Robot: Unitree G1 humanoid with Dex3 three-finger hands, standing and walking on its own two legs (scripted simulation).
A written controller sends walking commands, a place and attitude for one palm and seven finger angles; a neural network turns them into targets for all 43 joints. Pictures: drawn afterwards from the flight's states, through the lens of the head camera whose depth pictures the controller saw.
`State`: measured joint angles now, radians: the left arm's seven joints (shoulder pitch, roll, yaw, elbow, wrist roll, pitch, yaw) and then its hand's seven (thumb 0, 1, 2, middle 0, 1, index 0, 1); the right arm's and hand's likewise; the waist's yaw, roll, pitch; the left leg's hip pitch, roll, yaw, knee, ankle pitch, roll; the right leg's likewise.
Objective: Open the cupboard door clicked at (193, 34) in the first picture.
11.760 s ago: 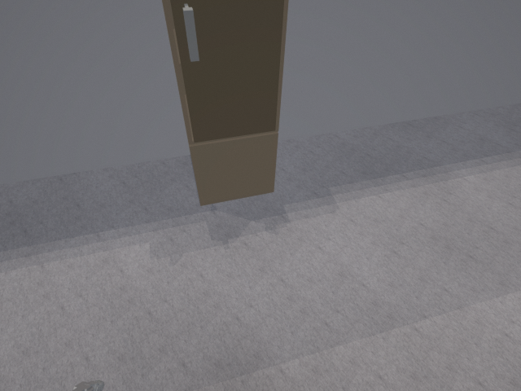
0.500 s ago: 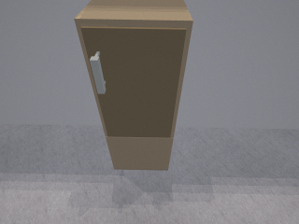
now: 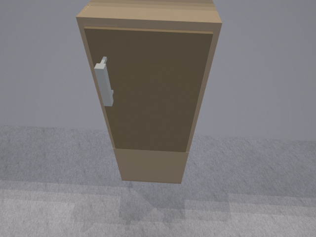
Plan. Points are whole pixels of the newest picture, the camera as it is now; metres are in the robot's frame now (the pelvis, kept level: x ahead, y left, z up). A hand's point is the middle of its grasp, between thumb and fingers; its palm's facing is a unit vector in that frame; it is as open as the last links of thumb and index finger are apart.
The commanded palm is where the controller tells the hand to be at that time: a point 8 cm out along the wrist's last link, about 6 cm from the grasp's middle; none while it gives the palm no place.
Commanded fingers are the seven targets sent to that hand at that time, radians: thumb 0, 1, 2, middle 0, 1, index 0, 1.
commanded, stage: come to a stop and stand still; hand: left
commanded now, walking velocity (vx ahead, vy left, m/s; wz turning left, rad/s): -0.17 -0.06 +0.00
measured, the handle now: (106, 81) +0.53 +0.21 +0.10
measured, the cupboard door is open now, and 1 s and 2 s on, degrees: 0 0 0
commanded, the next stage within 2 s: look again from close up in 0.72 s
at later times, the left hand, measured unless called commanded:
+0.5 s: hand out of the picture +0.00 +0.16 -0.17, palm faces +0.05 -0.98 -0.17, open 7.4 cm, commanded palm none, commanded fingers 0.00 0.90 0.90 -0.20 -0.30 -0.20 -0.30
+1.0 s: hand out of the picture +0.01 +0.19 -0.18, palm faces +0.02 -0.98 -0.19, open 7.4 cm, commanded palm none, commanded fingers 0.00 0.90 0.90 -0.20 -0.30 -0.20 -0.30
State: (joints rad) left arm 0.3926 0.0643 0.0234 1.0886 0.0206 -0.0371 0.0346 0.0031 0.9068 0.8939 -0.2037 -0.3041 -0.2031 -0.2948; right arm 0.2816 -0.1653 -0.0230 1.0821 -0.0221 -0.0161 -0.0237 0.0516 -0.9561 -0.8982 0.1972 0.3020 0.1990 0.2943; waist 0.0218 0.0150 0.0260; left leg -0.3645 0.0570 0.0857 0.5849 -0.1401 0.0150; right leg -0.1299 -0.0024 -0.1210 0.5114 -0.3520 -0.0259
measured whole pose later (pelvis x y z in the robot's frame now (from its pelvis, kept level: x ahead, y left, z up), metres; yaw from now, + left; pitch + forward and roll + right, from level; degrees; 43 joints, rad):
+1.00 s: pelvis +0.01 +0.02 +0.00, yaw -1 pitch +0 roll -1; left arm 0.33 0.13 0.01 1.05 0.01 -0.01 0.05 0.01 0.91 0.89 -0.20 -0.30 -0.20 -0.29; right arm 0.34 -0.13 0.01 1.07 -0.03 0.01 -0.01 0.03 -0.93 -0.90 0.20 0.30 0.20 0.29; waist -0.01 0.02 0.03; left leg -0.37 0.02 0.09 0.61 -0.23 0.05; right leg -0.16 -0.03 -0.09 0.56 -0.40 0.01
